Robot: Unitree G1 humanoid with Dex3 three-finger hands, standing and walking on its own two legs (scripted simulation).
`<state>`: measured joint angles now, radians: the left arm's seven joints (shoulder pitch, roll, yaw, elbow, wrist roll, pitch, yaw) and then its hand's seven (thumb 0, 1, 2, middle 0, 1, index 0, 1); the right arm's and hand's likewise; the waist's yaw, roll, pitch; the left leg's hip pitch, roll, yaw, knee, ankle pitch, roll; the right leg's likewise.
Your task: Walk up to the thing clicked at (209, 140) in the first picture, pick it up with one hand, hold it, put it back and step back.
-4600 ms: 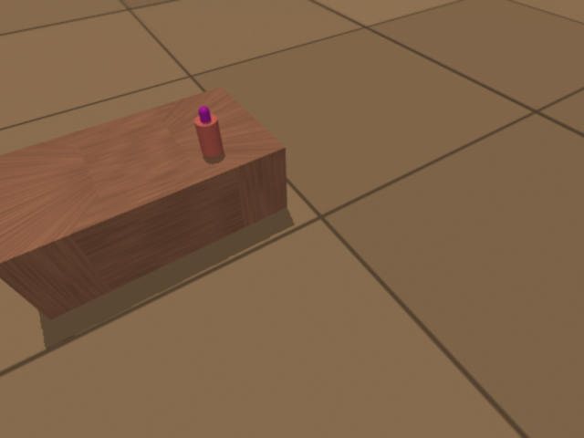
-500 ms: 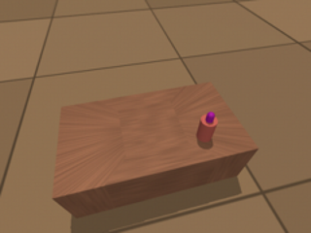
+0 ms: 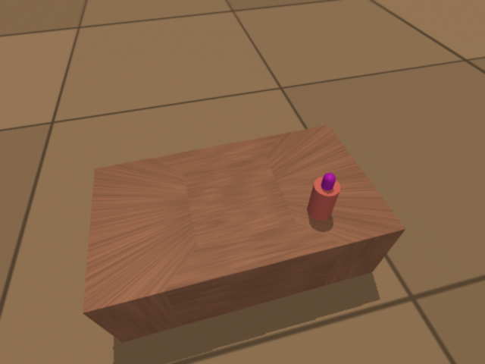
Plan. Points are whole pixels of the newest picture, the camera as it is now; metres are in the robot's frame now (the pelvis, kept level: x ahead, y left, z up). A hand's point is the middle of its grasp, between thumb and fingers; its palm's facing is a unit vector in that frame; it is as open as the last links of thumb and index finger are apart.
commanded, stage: walk up
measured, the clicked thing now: (324, 194) +0.71 -0.25 -0.32
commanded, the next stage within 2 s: stand in 0.10 s
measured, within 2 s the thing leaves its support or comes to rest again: neither
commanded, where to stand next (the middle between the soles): +0.05 -0.03 m, yaw +0 degrees
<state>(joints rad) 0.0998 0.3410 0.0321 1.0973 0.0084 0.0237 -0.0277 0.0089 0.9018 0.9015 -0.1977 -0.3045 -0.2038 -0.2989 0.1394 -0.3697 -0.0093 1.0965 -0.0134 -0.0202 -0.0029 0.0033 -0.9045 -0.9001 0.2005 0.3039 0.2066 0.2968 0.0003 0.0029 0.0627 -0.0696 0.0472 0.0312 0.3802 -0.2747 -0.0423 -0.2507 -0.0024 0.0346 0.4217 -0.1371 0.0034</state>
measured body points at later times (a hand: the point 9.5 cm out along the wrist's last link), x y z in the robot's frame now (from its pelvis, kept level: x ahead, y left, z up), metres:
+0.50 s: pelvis +0.01 +0.00 +0.00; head +0.02 -0.01 +0.45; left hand +0.08 +0.30 -0.12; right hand +0.08 -0.30 -0.14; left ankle -0.04 +0.15 -0.74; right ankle +0.06 -0.12 -0.74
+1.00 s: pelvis +0.01 +0.00 +0.00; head +0.02 -0.01 +0.45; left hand +0.08 +0.30 -0.12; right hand +0.09 -0.30 -0.13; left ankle -0.04 +0.15 -0.74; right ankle +0.06 -0.12 -0.74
